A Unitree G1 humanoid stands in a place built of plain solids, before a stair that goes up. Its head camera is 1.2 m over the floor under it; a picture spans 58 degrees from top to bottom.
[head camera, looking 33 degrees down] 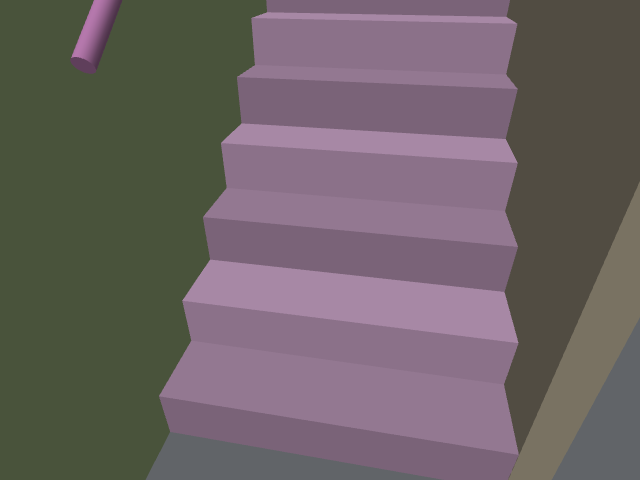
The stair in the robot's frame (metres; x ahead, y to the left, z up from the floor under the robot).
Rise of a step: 0.17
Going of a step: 0.22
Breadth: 0.96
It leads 10 degrees to the right of straight ahead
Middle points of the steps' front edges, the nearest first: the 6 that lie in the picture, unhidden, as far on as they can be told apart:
0.70 -0.02 0.17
0.91 -0.06 0.34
1.12 -0.10 0.51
1.33 -0.14 0.68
1.54 -0.17 0.84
1.75 -0.21 1.01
